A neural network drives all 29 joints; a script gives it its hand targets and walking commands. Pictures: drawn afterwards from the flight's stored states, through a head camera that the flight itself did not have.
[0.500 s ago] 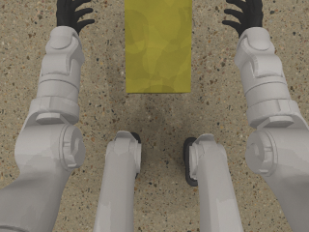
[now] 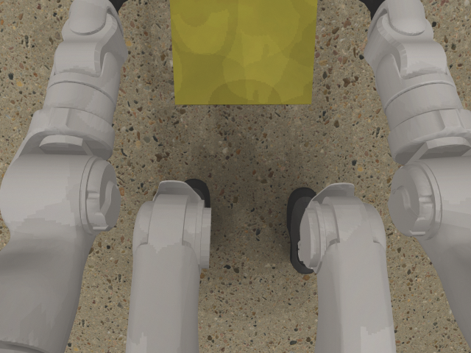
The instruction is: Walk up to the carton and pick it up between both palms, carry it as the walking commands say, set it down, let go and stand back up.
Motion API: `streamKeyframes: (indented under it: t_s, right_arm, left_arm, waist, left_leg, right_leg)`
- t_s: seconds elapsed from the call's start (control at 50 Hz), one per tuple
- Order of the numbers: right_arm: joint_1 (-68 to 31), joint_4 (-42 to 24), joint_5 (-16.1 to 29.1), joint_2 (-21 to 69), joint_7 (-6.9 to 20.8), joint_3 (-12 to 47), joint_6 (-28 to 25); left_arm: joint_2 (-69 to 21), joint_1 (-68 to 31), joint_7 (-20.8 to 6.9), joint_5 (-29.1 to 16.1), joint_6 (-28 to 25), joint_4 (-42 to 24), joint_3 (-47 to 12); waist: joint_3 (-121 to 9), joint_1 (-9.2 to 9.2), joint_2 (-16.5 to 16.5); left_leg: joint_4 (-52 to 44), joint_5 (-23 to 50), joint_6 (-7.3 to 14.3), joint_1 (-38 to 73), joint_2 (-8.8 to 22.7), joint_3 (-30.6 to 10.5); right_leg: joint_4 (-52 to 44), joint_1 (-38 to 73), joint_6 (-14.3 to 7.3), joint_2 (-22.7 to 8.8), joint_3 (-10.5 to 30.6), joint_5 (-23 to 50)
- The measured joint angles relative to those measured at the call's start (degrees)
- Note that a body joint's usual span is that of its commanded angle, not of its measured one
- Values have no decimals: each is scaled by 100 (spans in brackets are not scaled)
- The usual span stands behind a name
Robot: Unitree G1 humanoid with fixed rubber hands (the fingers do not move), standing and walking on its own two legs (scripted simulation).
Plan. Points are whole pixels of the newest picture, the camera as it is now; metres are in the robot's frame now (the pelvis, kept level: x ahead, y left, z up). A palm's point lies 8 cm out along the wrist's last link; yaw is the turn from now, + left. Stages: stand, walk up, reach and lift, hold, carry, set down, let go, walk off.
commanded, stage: reach and lift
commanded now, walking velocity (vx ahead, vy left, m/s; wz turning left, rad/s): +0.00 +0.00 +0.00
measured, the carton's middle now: (241, 17) +0.56 +0.04 -0.30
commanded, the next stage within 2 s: none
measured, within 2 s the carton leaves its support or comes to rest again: leaves its support in 1.84 s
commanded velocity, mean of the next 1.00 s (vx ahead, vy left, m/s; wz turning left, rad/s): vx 0.00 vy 0.00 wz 0.00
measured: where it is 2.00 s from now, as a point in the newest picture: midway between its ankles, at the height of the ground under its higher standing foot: (247, 239)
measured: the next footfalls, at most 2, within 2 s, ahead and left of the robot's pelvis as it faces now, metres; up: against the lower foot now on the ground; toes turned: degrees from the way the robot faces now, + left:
none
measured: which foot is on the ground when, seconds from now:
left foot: down 0.00-1.00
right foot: down 0.00-1.00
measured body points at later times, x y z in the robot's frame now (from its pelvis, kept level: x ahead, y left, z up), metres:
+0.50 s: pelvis +0.00 +0.00 -0.04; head +0.38 +0.01 +0.20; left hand +0.55 +0.22 -0.23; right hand +0.56 -0.14 -0.23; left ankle +0.11 +0.13 -0.37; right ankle +0.10 -0.13 -0.37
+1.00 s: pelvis -0.01 +0.00 -0.03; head +0.38 +0.02 +0.19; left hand +0.55 +0.19 -0.23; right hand +0.56 -0.11 -0.23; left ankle +0.11 +0.13 -0.37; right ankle +0.10 -0.13 -0.37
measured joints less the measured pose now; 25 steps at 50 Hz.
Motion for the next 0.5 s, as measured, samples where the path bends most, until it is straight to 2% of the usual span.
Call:
streamKeyframes:
  t_s: [0.16, 0.26, 0.5]
  right_arm:
    - [-289, 274, 158, -17, 13, 290, -114]
    - [-335, 396, 209, -80, 26, 429, -165]
    - [-419, 482, 288, -86, 47, 593, -216]
  left_arm:
    - [132, -146, -51, -205, -144, 316, -163]
    - [155, -336, -97, -306, -251, 601, -219]
    - [268, -360, -156, -447, -332, 717, -342]
  waist:
    - [521, 36, 56]
    - [793, 26, 74]
    - [844, 49, 38]
  left_leg:
    - [464, -121, 20, -57, 121, 60]
    - [662, -197, 29, 24, 147, 101]
    - [812, -237, 29, 0, 216, 92]
  right_leg:
    - [455, -114, 22, 86, 32, -47]
    - [694, -51, -19, 23, 26, -143]
    - [839, -92, -89, -26, -39, -161]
